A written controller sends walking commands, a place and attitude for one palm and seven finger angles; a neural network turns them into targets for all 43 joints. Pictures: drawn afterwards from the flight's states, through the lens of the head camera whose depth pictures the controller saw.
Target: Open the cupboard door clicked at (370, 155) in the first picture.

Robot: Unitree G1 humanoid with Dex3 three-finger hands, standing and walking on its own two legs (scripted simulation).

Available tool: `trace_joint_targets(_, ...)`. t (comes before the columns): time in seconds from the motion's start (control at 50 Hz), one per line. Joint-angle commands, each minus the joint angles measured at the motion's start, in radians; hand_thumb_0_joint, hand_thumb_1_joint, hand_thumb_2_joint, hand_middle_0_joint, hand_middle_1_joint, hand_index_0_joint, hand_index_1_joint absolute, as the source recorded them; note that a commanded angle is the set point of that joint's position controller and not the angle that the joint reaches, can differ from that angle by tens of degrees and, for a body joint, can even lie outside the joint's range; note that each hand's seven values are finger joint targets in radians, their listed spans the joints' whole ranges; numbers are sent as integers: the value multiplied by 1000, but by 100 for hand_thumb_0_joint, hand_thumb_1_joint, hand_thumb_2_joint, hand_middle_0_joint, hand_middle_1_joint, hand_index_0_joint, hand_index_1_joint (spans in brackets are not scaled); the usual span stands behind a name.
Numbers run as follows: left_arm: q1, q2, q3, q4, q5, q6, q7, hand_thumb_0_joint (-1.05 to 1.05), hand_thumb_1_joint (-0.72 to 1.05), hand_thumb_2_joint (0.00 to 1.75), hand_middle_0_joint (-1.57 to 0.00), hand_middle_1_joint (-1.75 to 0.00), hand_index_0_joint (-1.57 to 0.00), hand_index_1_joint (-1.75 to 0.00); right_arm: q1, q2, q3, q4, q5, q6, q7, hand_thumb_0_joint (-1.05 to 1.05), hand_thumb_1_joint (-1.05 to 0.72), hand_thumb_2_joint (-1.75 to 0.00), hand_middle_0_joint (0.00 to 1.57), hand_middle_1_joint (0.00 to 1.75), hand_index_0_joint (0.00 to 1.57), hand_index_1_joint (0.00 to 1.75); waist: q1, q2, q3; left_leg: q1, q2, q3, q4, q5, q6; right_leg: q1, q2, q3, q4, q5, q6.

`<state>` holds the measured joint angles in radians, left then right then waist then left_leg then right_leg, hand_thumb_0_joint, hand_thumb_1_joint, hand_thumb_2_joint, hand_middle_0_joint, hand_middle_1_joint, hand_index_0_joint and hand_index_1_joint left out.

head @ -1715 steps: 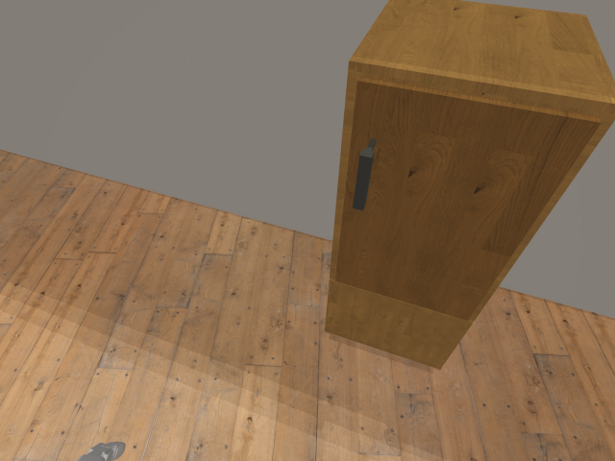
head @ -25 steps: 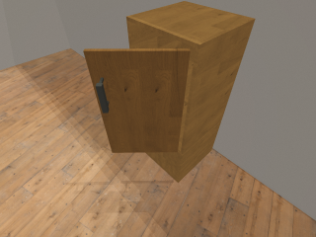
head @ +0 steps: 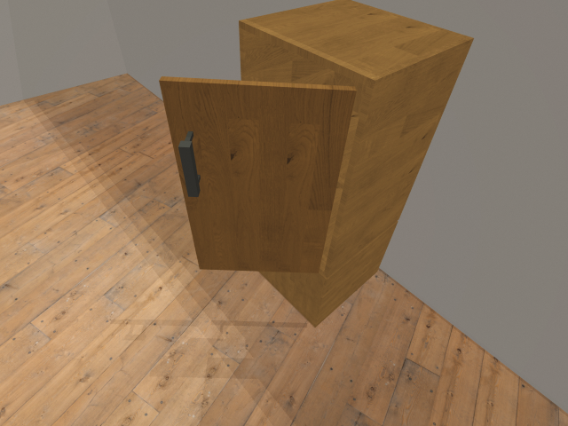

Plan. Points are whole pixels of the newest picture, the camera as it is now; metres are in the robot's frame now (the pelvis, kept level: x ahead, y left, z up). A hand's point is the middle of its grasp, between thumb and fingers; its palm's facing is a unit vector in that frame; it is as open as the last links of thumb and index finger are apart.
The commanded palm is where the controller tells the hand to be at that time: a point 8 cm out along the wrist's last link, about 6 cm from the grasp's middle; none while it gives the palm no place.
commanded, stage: shuffle to correct the standing spot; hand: left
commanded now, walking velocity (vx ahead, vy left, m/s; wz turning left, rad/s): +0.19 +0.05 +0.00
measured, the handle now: (191, 164) +0.61 +0.24 +0.02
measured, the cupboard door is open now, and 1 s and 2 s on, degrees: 47 47 47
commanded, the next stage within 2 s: come to a stop and stand still in 0.20 s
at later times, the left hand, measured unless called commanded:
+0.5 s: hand out of the picture +0.10 +0.19 -0.17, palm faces +0.04 -0.98 -0.19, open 7.2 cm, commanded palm none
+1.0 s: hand out of the picture +0.11 +0.19 -0.17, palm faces +0.09 -0.98 -0.17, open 7.3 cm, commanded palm none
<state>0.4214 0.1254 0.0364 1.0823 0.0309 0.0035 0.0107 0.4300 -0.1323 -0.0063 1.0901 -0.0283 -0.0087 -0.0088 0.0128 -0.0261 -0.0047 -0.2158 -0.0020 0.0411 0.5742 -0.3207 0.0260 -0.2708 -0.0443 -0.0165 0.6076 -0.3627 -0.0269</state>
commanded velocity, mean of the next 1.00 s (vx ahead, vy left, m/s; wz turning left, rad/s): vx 0.02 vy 0.01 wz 0.00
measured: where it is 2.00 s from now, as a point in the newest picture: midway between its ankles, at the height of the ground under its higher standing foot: outside the picture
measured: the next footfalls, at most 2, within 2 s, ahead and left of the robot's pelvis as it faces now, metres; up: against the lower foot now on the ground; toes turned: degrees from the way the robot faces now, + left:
right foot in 0.58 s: +0.21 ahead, -0.10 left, +0.00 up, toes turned -4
left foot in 0.86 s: +0.10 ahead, +0.12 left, +0.00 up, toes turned +3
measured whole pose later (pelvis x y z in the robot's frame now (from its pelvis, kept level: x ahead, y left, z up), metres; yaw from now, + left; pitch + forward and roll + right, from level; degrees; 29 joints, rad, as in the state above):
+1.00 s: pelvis +0.06 +0.01 +0.01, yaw +1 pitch -2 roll +0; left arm 0.22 0.17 0.06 0.99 0.03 0.04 0.02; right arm 0.33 -0.13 -0.02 1.05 -0.04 0.01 -0.02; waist 0.01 -0.04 0.01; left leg -0.17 -0.02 0.07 0.47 -0.27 0.04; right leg -0.39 -0.02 -0.03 0.74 -0.32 -0.02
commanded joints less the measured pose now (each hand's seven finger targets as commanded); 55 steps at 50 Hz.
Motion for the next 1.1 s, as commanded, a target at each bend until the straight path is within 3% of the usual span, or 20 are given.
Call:
trace_joint_targets(0.0,-2,21,2,-69,2,-42,-4,0,90,90,-20,-30,-20,-30,47,-123,-29,-44,10,-37,-15,0,-90,-90,20,30,20,30,-2,159,168,-108,202,-261,-321,-199,121,-73,29,-70,11,3,-27)
trace_joint_targets(0.06,79,54,11,-40,-4,-57,0,0,90,90,-20,-30,-20,-30,7,-95,-23,-57,14,-48,-13,0,-90,-90,20,30,20,30,36,53,116,-176,107,-122,-164,-47,75,106,-26,39,-104,57,-52)
trace_joint_targets(0.1,145,126,29,-9,-7,-63,9,0,90,90,-20,-30,-20,-30,-28,-63,-21,-83,14,-49,-5,0,-90,-90,20,30,20,30,52,-155,125,-324,-9,20,34,-95,21,222,-171,242,-210,77,-116)
trace_joint_targets(0.14,183,169,45,2,-5,-67,21,0,90,90,-20,-30,-20,-30,-81,-48,-23,-108,9,-47,0,0,-90,-90,20,30,20,30,59,-223,111,-378,3,44,198,-175,8,245,-304,386,-293,157,-190)
trace_joint_targets(0.18,104,156,44,-21,0,-59,25,0,90,90,-20,-30,-20,-30,-64,-32,-24,-98,14,-49,6,0,-90,-90,20,30,20,30,10,-118,119,-232,25,29,81,-146,15,109,-284,291,-247,120,-174)
trace_joint_targets(0.22,-20,100,30,-62,-5,-41,17,0,90,90,-20,-30,-20,-30,91,-43,-23,-33,10,-54,4,0,-90,-90,20,30,20,30,-68,18,127,94,43,-31,-183,-44,26,-178,-95,67,-68,-46,-80)
trace_joint_targets(0.24,-58,50,21,-96,-8,-36,7,0,90,90,-20,-30,-20,-30,182,-134,-47,-9,-2,-52,-9,0,-90,-90,20,30,20,30,-103,245,128,182,244,-300,-319,-148,91,-346,23,-78,173,-127,-17)
trace_joint_targets(0.28,-173,59,21,-145,6,-46,4,0,90,90,-20,-30,-20,-30,208,-136,-42,-2,-3,-53,-19,0,-90,-90,20,30,20,30,-112,202,208,148,393,-493,-412,-102,219,-502,-20,-13,488,-159,-27)
trace_joint_targets(0.32,-156,35,17,-115,3,-51,-7,0,90,90,-20,-30,-20,-30,109,-81,-22,-28,-1,-69,-21,0,-90,-90,20,30,20,30,-61,80,204,109,341,-331,-378,217,213,-474,-63,5,516,-31,-12)
trace_joint_targets(0.38,-101,-10,-3,-78,-11,-32,-3,0,90,90,-20,-30,-20,-30,42,-67,-2,-40,3,-84,-37,0,-90,-90,20,30,20,30,-10,114,97,119,253,-83,-282,839,162,-292,-45,-23,344,44,17)
trace_joint_targets(0.42,-92,-12,-10,-65,-15,-20,7,0,90,90,-20,-30,-20,-30,8,-85,-3,-40,4,-74,-42,0,-90,-90,20,30,20,30,-2,132,49,117,230,-23,-238,968,132,-167,-14,-46,188,105,20)
trace_joint_targets(0.54,-48,99,10,-69,-9,-18,21,0,90,90,-20,-30,-20,-30,-25,-96,-33,-41,18,-28,-43,0,-90,-90,20,30,20,30,24,33,27,19,166,-25,-77,566,50,107,-52,3,-113,524,10)
trace_joint_targets(0.58,-52,162,16,-78,-13,-21,27,0,90,90,-20,-30,-20,-30,36,-56,-43,-38,26,-10,-34,0,-90,-90,20,30,20,30,-7,-38,-8,-94,30,4,24,95,-1,179,-242,168,-69,953,-97)
trace_joint_targets(0.62,-59,176,21,-84,-12,-26,35,0,90,90,-20,-30,-20,-30,30,-24,-41,-35,30,14,-33,0,-90,-90,20,30,20,30,0,-260,-102,-80,5,18,215,-254,-27,155,-330,259,-179,899,-207)
trace_joint_targets(0.64,-87,168,21,-97,-7,-22,39,0,90,90,-20,-30,-20,-30,-2,-30,-43,-39,28,21,-32,0,-90,-90,20,30,20,30,7,-249,-93,-96,7,-13,296,-285,-28,118,-323,258,-213,798,-222)
trace_joint_targets(0.68,-146,162,28,-122,-2,-13,45,0,90,90,-20,-30,-20,-30,-25,-17,-42,-34,26,26,-26,0,-90,-90,20,30,20,30,-6,-116,-72,-101,12,-19,304,-251,-31,75,-295,226,-239,625,-220)
trace_joint_targets(0.82,-225,180,44,-163,-6,18,36,0,90,90,-20,-30,-20,-30,84,-15,-35,-15,15,22,-8,0,-90,-90,20,30,20,30,-52,-76,7,127,-7,37,-149,-11,-13,-179,-159,156,-293,-95,-73)
trace_joint_targets(0.88,-236,88,25,-181,-8,35,25,0,90,90,-20,-30,-20,-30,-51,-101,-44,-83,-8,9,-13,0,-90,-90,20,30,20,30,-20,332,173,-213,269,-327,-475,-312,109,-131,20,-40,49,-16,21)
trace_joint_targets(0.92,-178,64,19,-140,1,29,8,0,90,90,-20,-30,-20,-30,-148,-103,-32,-110,-6,-3,-21,0,-90,-90,20,30,20,30,25,159,156,-269,247,-271,-456,-214,127,-58,22,13,233,29,8)
trace_joint_targets(1.08,-151,40,-6,-91,-15,-17,2,0,90,90,-20,-30,-20,-30,-10,-116,-28,-34,0,-22,-33,0,-90,-90,20,30,20,30,-28,116,55,91,221,-194,-262,325,117,-14,18,-20,-161,36,15)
